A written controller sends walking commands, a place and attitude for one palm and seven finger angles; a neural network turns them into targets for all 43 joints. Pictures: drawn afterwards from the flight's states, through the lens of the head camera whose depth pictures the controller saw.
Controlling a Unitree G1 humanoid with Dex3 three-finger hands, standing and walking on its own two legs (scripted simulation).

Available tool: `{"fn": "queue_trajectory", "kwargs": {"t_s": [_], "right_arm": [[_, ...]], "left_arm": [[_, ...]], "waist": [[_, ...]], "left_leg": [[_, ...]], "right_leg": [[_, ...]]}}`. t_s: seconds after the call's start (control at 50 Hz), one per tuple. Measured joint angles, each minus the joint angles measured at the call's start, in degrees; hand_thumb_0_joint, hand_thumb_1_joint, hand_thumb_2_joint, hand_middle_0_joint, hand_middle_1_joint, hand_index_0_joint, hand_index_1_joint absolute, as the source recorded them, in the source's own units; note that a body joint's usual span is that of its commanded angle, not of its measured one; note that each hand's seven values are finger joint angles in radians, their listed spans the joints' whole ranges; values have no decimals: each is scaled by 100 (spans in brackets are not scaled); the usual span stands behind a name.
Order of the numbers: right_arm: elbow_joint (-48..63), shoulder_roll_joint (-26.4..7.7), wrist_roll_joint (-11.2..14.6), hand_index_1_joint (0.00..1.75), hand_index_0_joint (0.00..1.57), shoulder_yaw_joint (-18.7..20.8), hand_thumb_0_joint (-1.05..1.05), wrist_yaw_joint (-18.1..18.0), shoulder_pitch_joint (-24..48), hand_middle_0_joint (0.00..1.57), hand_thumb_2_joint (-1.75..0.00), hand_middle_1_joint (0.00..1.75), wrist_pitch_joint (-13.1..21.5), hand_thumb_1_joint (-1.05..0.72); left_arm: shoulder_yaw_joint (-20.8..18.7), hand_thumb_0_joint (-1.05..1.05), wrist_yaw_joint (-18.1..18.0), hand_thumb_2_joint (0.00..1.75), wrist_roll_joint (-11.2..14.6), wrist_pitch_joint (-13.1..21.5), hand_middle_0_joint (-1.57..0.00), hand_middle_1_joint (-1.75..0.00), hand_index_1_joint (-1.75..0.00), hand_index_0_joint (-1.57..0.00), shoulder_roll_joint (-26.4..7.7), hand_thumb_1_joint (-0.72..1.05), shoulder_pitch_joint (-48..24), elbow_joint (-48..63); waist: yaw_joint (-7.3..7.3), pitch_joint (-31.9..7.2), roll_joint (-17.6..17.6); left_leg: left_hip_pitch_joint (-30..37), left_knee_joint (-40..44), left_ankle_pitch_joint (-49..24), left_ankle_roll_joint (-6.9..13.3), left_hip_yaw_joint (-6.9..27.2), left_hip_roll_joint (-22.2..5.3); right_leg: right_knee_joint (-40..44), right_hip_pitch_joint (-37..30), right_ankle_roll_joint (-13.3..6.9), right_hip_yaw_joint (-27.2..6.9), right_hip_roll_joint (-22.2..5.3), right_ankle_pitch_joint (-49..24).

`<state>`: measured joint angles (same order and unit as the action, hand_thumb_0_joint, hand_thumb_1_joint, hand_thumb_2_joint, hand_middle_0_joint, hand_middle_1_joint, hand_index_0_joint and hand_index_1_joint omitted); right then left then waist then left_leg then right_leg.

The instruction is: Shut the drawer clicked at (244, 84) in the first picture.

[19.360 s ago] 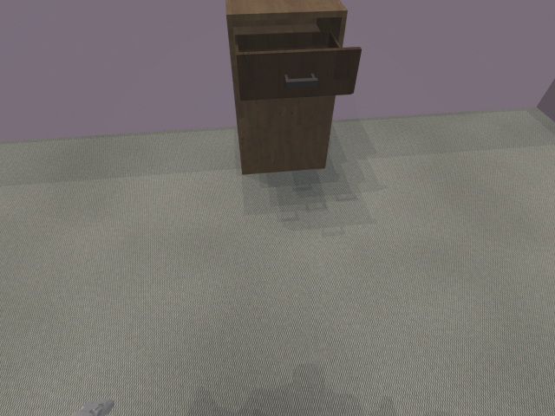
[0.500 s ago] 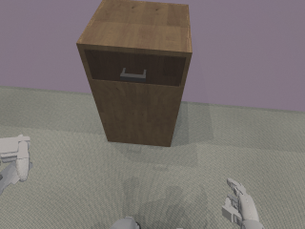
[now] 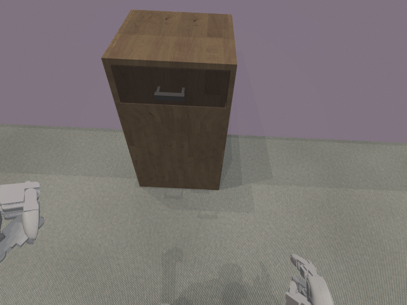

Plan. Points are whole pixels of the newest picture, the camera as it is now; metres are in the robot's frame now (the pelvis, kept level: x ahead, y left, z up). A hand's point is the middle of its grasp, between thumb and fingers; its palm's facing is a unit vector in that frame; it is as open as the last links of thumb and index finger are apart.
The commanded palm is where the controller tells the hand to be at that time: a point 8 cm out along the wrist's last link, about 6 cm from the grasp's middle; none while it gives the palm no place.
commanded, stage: stop stepping back and stand still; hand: left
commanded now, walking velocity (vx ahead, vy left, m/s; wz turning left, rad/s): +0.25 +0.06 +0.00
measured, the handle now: (170, 93) +0.81 +0.17 -0.07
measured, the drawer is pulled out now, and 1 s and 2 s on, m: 0.00 0.00 0.00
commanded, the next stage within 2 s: let the arm hang, fingers relaxed in 0.50 s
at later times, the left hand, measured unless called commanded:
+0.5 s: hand (21, 247) +0.16 +0.24 +0.17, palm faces +0.40 -0.82 -0.41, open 3.2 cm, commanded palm +0.11 +0.28 +0.18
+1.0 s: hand out of the picture -0.03 +0.19 -0.18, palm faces +0.07 -0.98 -0.19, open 3.6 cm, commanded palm none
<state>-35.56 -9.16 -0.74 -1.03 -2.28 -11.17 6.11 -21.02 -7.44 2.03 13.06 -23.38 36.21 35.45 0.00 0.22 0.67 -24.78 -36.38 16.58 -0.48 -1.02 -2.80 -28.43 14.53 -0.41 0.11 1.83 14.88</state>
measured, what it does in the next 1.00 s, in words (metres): stands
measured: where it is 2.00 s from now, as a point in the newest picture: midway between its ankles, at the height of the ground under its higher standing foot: outside the picture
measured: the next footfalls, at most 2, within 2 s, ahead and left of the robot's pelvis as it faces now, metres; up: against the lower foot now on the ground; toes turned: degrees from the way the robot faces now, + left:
none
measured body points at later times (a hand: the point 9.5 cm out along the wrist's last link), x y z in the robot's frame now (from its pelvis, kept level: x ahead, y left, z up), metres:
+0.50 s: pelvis -0.02 +0.00 +0.00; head -0.03 +0.01 +0.45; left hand +0.13 +0.28 +0.19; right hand +0.14 -0.24 -0.08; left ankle +0.01 +0.10 -0.73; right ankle -0.01 -0.11 -0.73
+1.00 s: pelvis -0.03 +0.00 +0.00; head -0.01 +0.03 +0.45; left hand -0.04 +0.25 -0.16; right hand +0.02 -0.25 -0.13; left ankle +0.01 +0.10 -0.73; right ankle -0.02 -0.11 -0.73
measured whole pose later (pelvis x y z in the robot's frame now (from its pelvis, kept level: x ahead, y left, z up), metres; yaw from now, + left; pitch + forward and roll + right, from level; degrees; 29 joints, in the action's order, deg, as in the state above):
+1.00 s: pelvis -0.03 +0.00 +0.00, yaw +4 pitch -1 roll -1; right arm -56.1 -11.0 -1.3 0.2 -0.7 -14.7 -1.8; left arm -1.0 -0.7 -1.4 -2.2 -13.6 18.8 -53.4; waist 0.9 3.9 -2.6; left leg -17.3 -29.7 11.3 1.5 1.1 0.8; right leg -27.2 12.2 -0.9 3.4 0.8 13.8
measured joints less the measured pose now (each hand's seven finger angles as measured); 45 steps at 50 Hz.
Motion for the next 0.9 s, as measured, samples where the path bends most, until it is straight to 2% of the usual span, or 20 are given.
{"fn": "queue_trajectory", "kwargs": {"t_s": [0.04, 0.08, 0.12, 0.18, 0.24, 0.32, 0.4, 0.44, 0.6, 0.62, 0.64, 0.7, 0.76, 0.8, 0.86, 0.9], "right_arm": [[-89, -90, 41, 30, 20, 21, 2, -55, -121, 20, -90, 30, -81, -90], [-108, -209, 70, 30, 20, 54, 2, -117, -295, 20, -90, 30, -119, -90], [-159, -302, 83, 30, 20, 116, 2, -199, -413, 20, -90, 30, -89, -90], [-188, -373, 92, 30, 20, 140, 2, -272, -544, 20, -90, 30, -18, -90], [-104, -386, 68, 30, 20, 159, 2, -310, -641, 20, -90, 30, 85, -90], [-72, -341, 20, 30, 20, 127, 2, -260, -546, 20, -90, 30, 170, -90], [-140, -353, 13, 30, 20, 151, 2, -180, -417, 20, -90, 30, 125, -90], [-155, -365, 23, 30, 20, 161, 2, -161, -382, 20, -90, 30, 92, -90], [-71, -135, 25, 30, 20, 7, 2, -218, -171, 20, -90, 30, 174, -90], [-168, -176, 41, 30, 20, 36, 2, -106, -117, 20, -90, 30, 288, -90], [-312, -260, 65, 30, 20, 78, 2, 23, -24, 20, -90, 30, 281, -90], [-754, -489, 81, 30, 20, 158, 1, 218, 331, 20, -90, 30, -53, -90], [-1002, -500, 31, 30, 20, 165, 1, 257, 434, 20, -90, 30, -313, -90], [-1136, -422, -15, 30, 20, 142, 1, 263, 352, 20, -90, 30, -419, -90], [-1385, -306, -66, 30, 20, 102, 1, 251, 142, 20, -90, 30, -568, -90], [-1580, -227, -75, 30, 20, 93, 1, 222, -29, 20, -90, 30, -646, -90]], "left_arm": [[24, 1, -16, 89, 13, -69, -141, -160, -160, -141, 0, 89, -20, -180], [-14, 1, -44, 89, 37, -108, -141, -160, -160, -141, 30, 89, 56, -267], [-40, 1, -73, 89, 35, -97, -141, -160, -160, -141, 68, 89, 71, -337], [-34, 1, -98, 89, -10, -79, -141, -160, -160, -141, 166, 89, 123, -418], [-1, 1, -109, 89, -138, -87, -141, -160, -160, -141, 209, 89, 88, -469], [0, 1, -109, 89, -148, 4, -141, -160, -160, -141, 154, 89, -48, -417], [114, 1, -61, 89, -97, 68, -141, -160, -160, -141, 241, 89, -62, -369], [147, 1, -49, 89, -80, 72, -141, -160, -160, -141, 290, 89, -29, -353], [40, 1, -46, 89, -75, 15, -141, -160, -160, -141, 213, 89, -159, -582], [160, 1, 47, 89, -156, 75, -141, -160, -160, -141, 169, 89, -362, -876], [386, 1, 202, 89, -227, -29, -141, -160, -160, -141, 133, 89, -695, -1410], [1074, 0, 527, 90, -350, -798, -138, -158, -158, -139, 357, 90, -1585, -3535], [1539, 0, 662, 90, -428, -1361, -132, -152, -152, -132, 718, 91, -1993, -5498], [1765, 1, 706, 89, -442, -1532, -127, -147, -147, -127, 925, 91, -2041, -6450], [2032, 1, 735, 89, -415, -1632, -117, -137, -137, -117, 1196, 91, -1961, -7503], [1957, 1, 543, 89, -474, -1605, -110, -134, -130, -110, 1160, 91, -1923, -7981]], "waist": [[-59, -116, -28], [-151, -264, -23], [-238, -305, -62], [-214, -307, -213], [-222, -312, -210], [-161, -170, -182], [-73, -180, 5], [-59, -195, 76], [19, 2, -205], [32, -12, -143], [66, -33, -60], [103, -90, 188], [-6, -65, 205], [-62, 1, 49], [-74, 143, -230], [-28, 231, -362]], "left_leg": [[129, -132, 24, 36, -14, 125], [482, 220, 8, 95, -29, 167], [658, 548, -361, 199, 16, 215], [817, 715, -453, 226, -51, 294], [870, 874, -521, 240, -14, 318], [786, 727, -548, 169, 42, 292], [587, 232, -80, 151, 133, 188], [668, 271, -162, 163, 140, 152], [1031, 878, -425, 227, -42, 376], [937, 844, -442, 233, -4, 382], [820, 759, -439, 243, 35, 409], [557, 461, -353, 282, 41, 474], [489, 287, -272, 306, 27, 500], [524, 256, -254, 295, 30, 501], [630, 328, -289, 263, 64, 468], [670, 415, -352, 233, 129, 427]], "right_leg": [[62, -17, -7, -5, -39, -53], [47, -12, 12, 40, -40, -43], [-40, -13, 40, 109, -77, 2], [-148, -48, 63, 44, -156, 276], [-336, -64, 46, 110, -145, 572], [7, -224, -63, 162, -78, -30], [35, -219, -132, 211, 59, 3], [9, -217, -119, 228, 105, 38], [93, -314, 6, 66, -132, 33], [47, -229, 18, 110, -139, 10], [-33, -134, 31, 152, -165, 20], [-312, 102, 53, 168, -234, 176], [-550, 199, 50, 158, -264, 280], [-613, 176, 33, 161, -264, 317], [-516, 55, 14, 191, -229, 269], [-345, -36, -18, 252, -181, 174]]}}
